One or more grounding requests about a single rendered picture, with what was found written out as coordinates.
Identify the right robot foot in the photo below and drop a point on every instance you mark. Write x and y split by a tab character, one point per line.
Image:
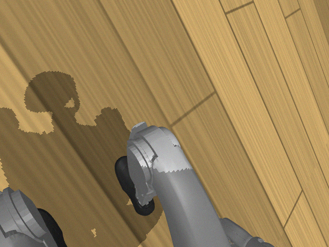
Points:
123	176

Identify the left robot foot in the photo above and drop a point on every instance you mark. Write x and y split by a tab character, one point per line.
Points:
53	228

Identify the right robot arm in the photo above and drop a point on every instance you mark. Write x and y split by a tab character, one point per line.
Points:
258	242

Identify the right robot hand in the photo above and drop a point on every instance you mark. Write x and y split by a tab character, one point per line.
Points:
237	236

